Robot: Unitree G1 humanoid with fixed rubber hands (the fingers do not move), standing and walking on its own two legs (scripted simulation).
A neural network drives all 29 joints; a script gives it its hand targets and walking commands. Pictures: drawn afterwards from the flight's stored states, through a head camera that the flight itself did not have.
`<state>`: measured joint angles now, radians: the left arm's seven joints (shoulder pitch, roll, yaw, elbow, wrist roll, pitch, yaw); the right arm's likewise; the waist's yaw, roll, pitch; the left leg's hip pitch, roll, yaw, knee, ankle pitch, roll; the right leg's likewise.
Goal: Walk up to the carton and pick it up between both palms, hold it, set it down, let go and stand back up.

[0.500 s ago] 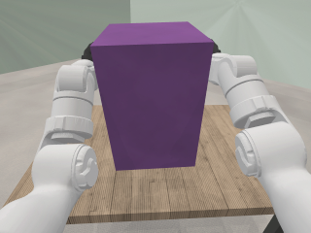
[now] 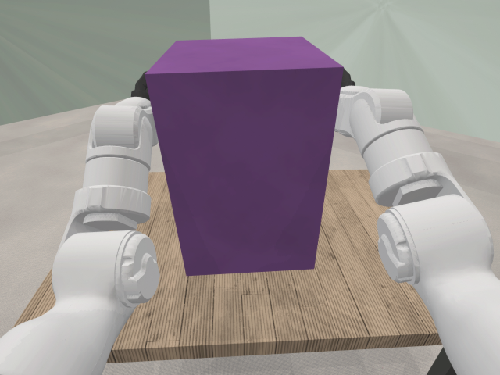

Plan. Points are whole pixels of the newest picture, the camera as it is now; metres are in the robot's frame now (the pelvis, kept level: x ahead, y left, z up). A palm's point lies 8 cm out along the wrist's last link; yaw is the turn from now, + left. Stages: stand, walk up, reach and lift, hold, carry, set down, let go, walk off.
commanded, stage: hold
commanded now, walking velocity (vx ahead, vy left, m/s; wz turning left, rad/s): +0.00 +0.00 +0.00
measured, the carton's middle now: (245, 154) +0.36 -0.01 +0.28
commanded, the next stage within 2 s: none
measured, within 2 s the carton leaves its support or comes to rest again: neither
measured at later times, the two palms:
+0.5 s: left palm (142, 114) +0.37 +0.14 +0.34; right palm (340, 104) +0.36 -0.15 +0.35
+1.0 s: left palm (141, 115) +0.37 +0.14 +0.33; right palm (338, 107) +0.36 -0.15 +0.35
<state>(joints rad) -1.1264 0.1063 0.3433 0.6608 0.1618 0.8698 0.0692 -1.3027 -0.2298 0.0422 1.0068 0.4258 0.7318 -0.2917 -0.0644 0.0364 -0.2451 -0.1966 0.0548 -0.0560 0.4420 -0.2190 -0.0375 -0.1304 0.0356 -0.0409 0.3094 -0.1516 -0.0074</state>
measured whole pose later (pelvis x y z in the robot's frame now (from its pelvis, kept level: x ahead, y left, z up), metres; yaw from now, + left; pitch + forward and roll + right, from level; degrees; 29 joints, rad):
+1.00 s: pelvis +0.00 +0.00 +0.00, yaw +0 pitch -1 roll -2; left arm -1.11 0.11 0.34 0.63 0.16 0.87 0.07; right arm -1.28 -0.23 0.06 0.97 0.44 0.74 -0.30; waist -0.07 0.03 -0.25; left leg -0.20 0.06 -0.06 0.45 -0.22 -0.04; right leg -0.13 0.04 -0.05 0.31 -0.16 -0.01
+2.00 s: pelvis +0.00 +0.00 +0.00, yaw +0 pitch -1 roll -2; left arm -1.15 0.12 0.35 0.69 0.15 0.86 0.07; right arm -1.31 -0.23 0.04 1.00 0.42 0.74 -0.29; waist -0.06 0.03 -0.25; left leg -0.21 0.05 -0.07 0.44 -0.22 -0.04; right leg -0.14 0.04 -0.05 0.31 -0.15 -0.01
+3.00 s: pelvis +0.00 +0.00 +0.00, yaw +0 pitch -1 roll -2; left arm -1.14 0.12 0.34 0.68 0.15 0.86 0.07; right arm -1.30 -0.23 0.05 1.00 0.42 0.74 -0.29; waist -0.07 0.03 -0.25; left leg -0.21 0.05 -0.07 0.44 -0.21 -0.04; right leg -0.14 0.04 -0.05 0.31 -0.15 -0.01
